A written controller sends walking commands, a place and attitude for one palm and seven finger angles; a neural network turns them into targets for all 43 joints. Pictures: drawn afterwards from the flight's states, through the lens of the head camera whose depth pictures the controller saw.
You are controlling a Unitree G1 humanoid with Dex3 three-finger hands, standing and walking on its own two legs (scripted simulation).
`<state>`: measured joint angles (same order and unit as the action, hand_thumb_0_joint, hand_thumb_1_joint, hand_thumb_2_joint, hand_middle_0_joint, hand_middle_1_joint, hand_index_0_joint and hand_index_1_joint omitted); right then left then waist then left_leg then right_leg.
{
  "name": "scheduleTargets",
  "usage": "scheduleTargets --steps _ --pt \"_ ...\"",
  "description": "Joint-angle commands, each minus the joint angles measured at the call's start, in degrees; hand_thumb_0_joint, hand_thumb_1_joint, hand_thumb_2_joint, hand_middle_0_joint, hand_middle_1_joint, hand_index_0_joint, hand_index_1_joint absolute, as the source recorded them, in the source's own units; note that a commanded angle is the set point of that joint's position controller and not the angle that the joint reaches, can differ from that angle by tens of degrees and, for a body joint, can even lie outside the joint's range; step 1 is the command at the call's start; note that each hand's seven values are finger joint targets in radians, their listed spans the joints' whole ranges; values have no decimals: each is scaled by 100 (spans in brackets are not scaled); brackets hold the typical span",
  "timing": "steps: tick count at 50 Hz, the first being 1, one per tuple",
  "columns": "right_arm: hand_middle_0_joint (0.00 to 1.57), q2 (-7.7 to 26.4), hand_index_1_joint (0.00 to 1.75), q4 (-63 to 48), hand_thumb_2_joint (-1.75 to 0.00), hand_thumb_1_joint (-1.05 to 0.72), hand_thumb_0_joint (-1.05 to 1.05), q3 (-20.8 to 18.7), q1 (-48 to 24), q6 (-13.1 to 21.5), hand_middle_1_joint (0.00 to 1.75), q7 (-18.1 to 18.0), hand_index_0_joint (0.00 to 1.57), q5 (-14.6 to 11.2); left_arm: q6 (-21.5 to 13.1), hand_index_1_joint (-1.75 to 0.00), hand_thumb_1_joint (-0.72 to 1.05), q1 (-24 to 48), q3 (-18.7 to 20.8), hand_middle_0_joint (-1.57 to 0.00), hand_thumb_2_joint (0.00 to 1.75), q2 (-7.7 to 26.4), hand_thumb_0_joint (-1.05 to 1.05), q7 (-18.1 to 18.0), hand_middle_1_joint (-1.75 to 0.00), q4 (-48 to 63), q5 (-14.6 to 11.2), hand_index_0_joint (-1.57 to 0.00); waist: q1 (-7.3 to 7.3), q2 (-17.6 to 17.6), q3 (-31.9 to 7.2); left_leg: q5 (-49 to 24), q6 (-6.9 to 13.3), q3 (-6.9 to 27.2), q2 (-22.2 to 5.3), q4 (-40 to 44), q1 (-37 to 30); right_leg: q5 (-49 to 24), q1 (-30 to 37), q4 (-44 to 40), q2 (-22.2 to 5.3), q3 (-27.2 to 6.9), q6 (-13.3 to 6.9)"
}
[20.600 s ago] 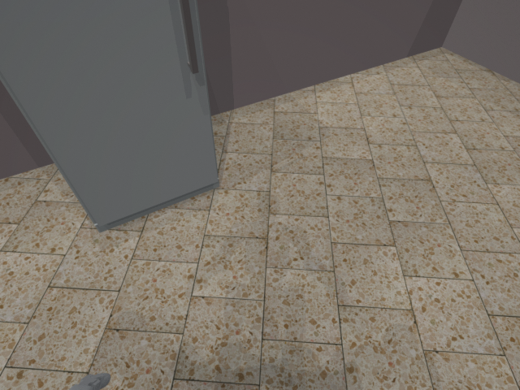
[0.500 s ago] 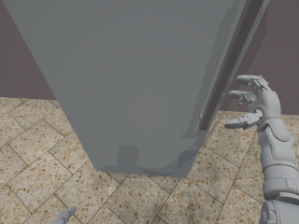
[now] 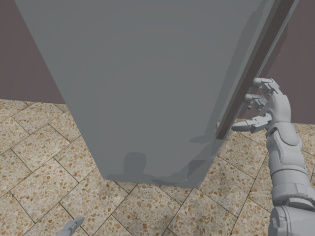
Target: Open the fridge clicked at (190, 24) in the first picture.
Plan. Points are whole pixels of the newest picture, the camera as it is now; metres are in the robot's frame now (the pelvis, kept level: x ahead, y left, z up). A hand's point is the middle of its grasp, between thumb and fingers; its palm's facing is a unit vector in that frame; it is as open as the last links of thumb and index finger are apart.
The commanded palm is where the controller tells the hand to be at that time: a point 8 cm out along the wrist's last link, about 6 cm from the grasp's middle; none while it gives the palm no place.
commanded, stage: feel for the door with the fingertips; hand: right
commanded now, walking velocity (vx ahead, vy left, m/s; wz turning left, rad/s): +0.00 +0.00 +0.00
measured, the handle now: (242, 78) +0.47 -0.15 +0.18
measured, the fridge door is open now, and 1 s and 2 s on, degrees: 0 0 0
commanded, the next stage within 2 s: slide the fingers in behind the handle in 0.16 s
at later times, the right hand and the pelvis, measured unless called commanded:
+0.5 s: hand (251, 107) +0.43 -0.18 +0.13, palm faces -0.01 +1.00 +0.02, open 13.8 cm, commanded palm +0.40 -0.23 +0.13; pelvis -0.01 -0.01 +0.00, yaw +0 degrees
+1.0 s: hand (242, 108) +0.42 -0.16 +0.12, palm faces -0.01 +1.00 +0.01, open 14.0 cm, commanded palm +0.40 -0.21 +0.13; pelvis -0.01 -0.01 +0.00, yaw +0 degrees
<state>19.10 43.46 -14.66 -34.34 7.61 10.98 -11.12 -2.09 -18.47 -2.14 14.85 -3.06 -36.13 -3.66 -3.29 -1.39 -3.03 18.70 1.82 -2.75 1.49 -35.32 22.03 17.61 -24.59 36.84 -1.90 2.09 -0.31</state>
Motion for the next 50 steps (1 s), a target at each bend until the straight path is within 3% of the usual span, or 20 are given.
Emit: scheduleTargets --steps 1,3,5,9,11,18,20,21,23,25,26,27,29,30,34,35,38,46,48,50 --pt "30 1286 120 -1045 -30 50 0 -185 -2900 376 120 181 30 -86 -210 -30 90 -23 334 -20 90 836 0 -86 -30 592 -7 -20 -103 144 -1641 -1938 -132 293 -72 444 -436 -1133 741 -267 204 -125 -246" --pt "30 1152 120 -1002 -30 50 0 -147 -2768 400 120 206 30 -108 -225 -30 90 -23 340 -20 90 800 0 -77 -30 612 -4 -20 -49 -75 -1808 -1978 -103 290 -59 417 -430 -1236 879 -222 224 -120 -245" --pt "30 1265 120 -973 -30 50 0 -209 -2861 482 120 202 30 -125 -219 -30 90 -115 358 -20 90 835 0 -65 -30 555 11 -20 -83 214 -1779 -1967 -103 250 -46 404 -440 -1278 817 -194 196 -167 -254" --pt "30 1330 120 -758 -30 50 0 -205 -3202 534 120 197 30 -74 -214 -30 90 -145 359 -20 90 849 0 -75 -30 492 3 -20 -133 -3 -1746 -1746 -105 253 -40 401 -234 -1103 808 -208 202 -181 -238" --pt "30 1399 120 -623 -30 50 0 -287 -3216 568 120 180 30 -75 -208 -30 90 -164 362 -20 90 860 0 -63 -30 478 14 -20 -136 135 -1770 -1731 -122 279 -41 410 -269 -1082 752 -189 202 -186 -258" --pt "30 1111 120 -444 -30 50 0 -66 -3315 630 120 194 30 -81 -235 -30 90 -177 346 -20 90 860 0 -41 -30 499 13 -20 -156 -55 -1736 -1431 -75 178 2 368 56 -974 887 -206 179 -263 -216" --pt "30 1405 120 -408 -30 50 0 -275 -3232 683 120 153 30 -50 -221 -30 90 -238 361 -20 90 909 0 -37 -30 484 39 -20 -117 204 -1778 -1344 -71 170 5 356 -68 -941 762 -207 162 -293 -229" --pt "30 1242 120 -671 -30 50 0 -159 -3250 726 120 164 30 -50 -244 -30 90 -155 357 -20 90 874 0 -22 -30 556 22 -20 -76 -91 -1934 -1417 -61 182 3 317 -65 -1007 896 -223 175 -275 -212" --pt "30 1068 120 -676 -30 50 0 -86 -3047 691 120 158 30 -68 -262 -30 90 -148 352 -20 90 849 0 0 -30 572 26 -20 -52 -174 -1908 -1457 -45 131 19 288 17 -1089 990 -210 161 -284 -186" --pt "30 1132 120 -681 -30 50 0 -115 -2984 686 120 125 30 -79 -244 -30 90 -180 353 -20 90 881 0 -4 -30 570 40 -20 -80 168 -1811 -1421 -57 111 27 306 -40 -1074 865 -225 145 -307 -208" --pt "30 1242 120 -766 -30 50 0 -220 -2909 687 120 105 30 -58 -252 -30 90 -121 355 -20 90 878 0 -6 -30 611 21 -20 6 27 -1811 -1392 -43 126 31 284 -23 -1052 876 -247 137 -311 -189" --pt "30 1051 120 -911 -30 50 0 -47 -3016 675 120 91 30 -50 -266 -30 90 -82 339 -20 90 847 0 3 -30 638 24 -20 -45 -133 -1824 -1366 -48 126 30 290 27 -1023 949 -257 147 -300 -185" --pt "30 964 120 -960 -30 50 0 9 -3021 642 120 35 30 -33 -281 -30 90 -74 341 -20 90 832 0 -2 -30 622 21 -20 -70 -148 -1763 -1224 -45 96 39 305 149 -946 1010 -271 125 -328 -170" --pt "30 1064 120 -847 -30 50 0 -118 -2888 622 120 -8 30 -42 -275 -30 90 -129 356 -20 90 850 0 -8 -30 604 39 -20 -66 177 -1697 -1214 -56 100 45 339 68 -935 896 -248 118 -324 -201" --pt "30 987 120 -1158 -30 50 0 -64 -2954 625 120 -119 30 14 -322 -30 90 -34 336 -20 90 812 0 -3 -30 642 35 -20 -5 -186 -1794 -1150 -35 101 41 306 91 -892 1012 -310 128 -330 -158" --pt "30 960 120 -1170 -30 50 0 14 -3016 634 120 -152 30 42 -315 -30 90 -70 344 -20 90 827 0 -5 -30 621 44 -20 -66 53 -1781 -1191 -37 87 39 308 42 -972 999 -280 112 -353 -175" --pt "30 823 120 -1113 -30 50 0 66 -3035 577 120 -206 30 62 -345 -30 90 -60 348 -20 90 803 0 8 -30 576 45 -20 -60 -177 -1817 -1293 -35 84 45 283 137 -1072 1114 -278 119 -348 -145" --pt "30 552 120 -1194 -30 50 0 261 -2979 515 120 -261 30 58 -354 -30 90 -44 368 -20 90 788 0 35 -30 558 41 -20 -99 68 -1765 -1473 -53 76 49 304 97 -1206 1115 -237 116 -325 -162" --pt "30 418 120 -1287 -30 50 0 342 -3014 502 120 -286 30 53 -366 -30 90 -7 363 -20 90 763 0 46 -30 563 44 -20 -75 -194 -1820 -1454 -32 56 47 278 163 -1243 1249 -239 120 -337 -136" --pt "30 495 120 -1377 -30 50 0 314 -2942 516 120 -336 30 71 -357 -30 90 -57 375 -20 90 795 0 52 -30 550 66 -20 -54 11 -1922 -1549 -26 46 47 255 23 -1391 1230 -214 117 -366 -141"
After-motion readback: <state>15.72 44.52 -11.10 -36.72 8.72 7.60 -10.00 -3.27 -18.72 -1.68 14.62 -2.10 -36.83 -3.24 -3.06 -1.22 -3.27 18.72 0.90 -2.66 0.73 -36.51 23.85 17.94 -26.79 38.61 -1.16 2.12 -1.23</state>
